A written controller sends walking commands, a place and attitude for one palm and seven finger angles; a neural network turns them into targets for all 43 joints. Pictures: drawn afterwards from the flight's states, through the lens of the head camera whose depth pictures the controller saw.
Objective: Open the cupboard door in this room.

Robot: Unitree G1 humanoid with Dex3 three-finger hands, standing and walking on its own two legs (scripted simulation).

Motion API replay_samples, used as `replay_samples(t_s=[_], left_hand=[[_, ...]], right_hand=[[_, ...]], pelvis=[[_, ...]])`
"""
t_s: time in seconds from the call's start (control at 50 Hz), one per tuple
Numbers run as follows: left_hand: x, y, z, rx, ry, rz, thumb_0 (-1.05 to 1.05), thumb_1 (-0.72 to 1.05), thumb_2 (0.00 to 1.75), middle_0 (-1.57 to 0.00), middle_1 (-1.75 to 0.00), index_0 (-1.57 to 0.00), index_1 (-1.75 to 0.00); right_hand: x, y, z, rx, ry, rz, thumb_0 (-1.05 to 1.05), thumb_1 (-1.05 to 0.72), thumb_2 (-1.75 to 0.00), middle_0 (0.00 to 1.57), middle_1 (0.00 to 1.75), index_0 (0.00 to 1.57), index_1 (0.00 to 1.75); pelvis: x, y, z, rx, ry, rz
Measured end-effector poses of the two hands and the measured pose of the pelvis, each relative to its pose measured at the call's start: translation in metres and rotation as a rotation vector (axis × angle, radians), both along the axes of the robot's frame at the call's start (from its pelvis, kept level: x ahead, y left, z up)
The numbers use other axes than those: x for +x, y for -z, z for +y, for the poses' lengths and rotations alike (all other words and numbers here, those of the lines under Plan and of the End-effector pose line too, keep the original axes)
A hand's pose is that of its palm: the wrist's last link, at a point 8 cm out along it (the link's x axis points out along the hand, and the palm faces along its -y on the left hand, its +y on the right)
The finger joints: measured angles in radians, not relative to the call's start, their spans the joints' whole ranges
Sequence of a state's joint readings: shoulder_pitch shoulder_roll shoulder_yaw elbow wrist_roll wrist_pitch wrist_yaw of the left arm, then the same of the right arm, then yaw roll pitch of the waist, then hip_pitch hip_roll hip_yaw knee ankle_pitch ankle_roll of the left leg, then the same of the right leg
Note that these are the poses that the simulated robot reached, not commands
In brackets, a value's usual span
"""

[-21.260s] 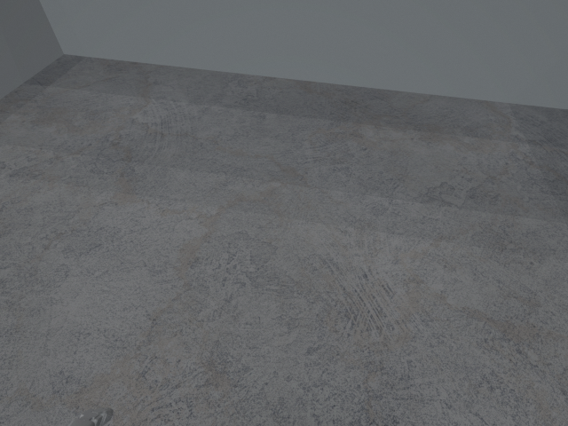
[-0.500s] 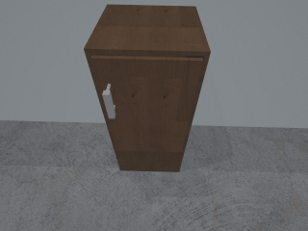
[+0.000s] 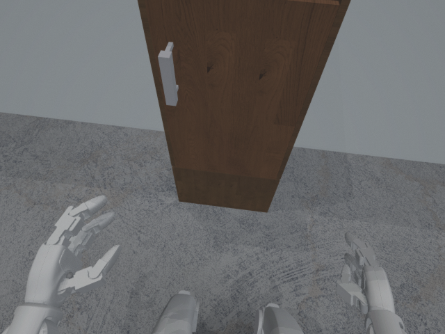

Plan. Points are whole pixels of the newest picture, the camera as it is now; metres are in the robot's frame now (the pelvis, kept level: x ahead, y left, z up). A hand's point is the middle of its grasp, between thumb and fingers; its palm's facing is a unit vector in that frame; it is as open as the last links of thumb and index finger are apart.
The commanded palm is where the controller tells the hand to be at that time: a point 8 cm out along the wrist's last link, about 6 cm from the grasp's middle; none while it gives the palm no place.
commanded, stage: raise the hand with hooked fingers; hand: left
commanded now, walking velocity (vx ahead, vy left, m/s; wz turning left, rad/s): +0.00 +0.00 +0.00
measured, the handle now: (171, 74) +0.63 +0.20 +0.08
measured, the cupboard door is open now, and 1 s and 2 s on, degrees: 0 0 0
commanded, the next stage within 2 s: move the hooked fingers beside the handle in 1.58 s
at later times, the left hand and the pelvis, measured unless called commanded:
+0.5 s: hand (82, 225) +0.25 +0.26 +0.06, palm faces -0.02 -1.00 -0.06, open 12.2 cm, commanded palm +0.23 +0.31 +0.07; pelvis +0.00 +0.03 +0.02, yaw -1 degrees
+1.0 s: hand (65, 190) +0.30 +0.29 +0.08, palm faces +0.00 -1.00 -0.06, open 13.9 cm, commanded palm +0.28 +0.35 +0.09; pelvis +0.02 +0.03 +0.03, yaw -1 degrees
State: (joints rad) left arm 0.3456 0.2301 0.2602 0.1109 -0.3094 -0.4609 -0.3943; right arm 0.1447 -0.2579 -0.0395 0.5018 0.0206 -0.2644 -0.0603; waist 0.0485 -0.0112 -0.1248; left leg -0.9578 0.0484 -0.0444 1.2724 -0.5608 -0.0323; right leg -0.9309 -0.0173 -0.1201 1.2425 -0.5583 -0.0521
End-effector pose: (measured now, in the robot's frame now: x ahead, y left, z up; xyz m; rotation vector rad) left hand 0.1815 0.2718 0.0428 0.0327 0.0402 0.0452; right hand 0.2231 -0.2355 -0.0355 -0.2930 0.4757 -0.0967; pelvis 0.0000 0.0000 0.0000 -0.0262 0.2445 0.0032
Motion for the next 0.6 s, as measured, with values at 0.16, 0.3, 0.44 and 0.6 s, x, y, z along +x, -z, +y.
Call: replay_samples(t_s=[0.16, 0.3, 0.44, 0.6], left_hand=[[0.036, -0.017, 0.007, 0.015, 0.087, 0.019, 0.01, 0.3, 0.65, -0.24, -0.68, -0.25, -0.68], [0.045, -0.026, 0.022, 0.023, 0.057, 0.035, 0.01, 0.14, 0.58, -0.25, -0.78, -0.26, -0.78], [0.049, -0.024, 0.034, 0.029, 0.058, 0.018, 0.0, -0.02, 0.51, -0.26, -0.89, -0.27, -0.89], [0.06, -0.031, 0.046, 0.028, 0.052, 0.001, 0.0, -0.21, 0.43, -0.28, -1.01, -0.28, -1.01]], right_hand=[[-0.063, 0.031, 0.025, 0.081, 0.06, 0.195, 0.02, -0.9, -0.89, 0.2, 0.3, 0.2, 0.3], [-0.102, 0.028, 0.019, 0.07, 0.13, 0.263, 0.02, -0.9, -0.89, 0.2, 0.3, 0.2, 0.3], [-0.098, 0.016, 0.007, -0.004, 0.137, 0.257, 0.02, -0.9, -0.89, 0.2, 0.3, 0.2, 0.3], [-0.066, -0.002, 0.015, -0.023, 0.095, 0.191, 0.02, -0.91, -0.89, 0.2, 0.3, 0.2, 0.3]], pelvis=[[-0.008, -0.009, 0.008, -0.017, -0.001, 0.006], [-0.006, -0.02, 0.02, -0.008, 0.014, 0.012], [-0.002, -0.022, 0.03, -0.008, 0.014, 0.014], [0.004, -0.026, 0.035, -0.017, 0.008, 0.009]])
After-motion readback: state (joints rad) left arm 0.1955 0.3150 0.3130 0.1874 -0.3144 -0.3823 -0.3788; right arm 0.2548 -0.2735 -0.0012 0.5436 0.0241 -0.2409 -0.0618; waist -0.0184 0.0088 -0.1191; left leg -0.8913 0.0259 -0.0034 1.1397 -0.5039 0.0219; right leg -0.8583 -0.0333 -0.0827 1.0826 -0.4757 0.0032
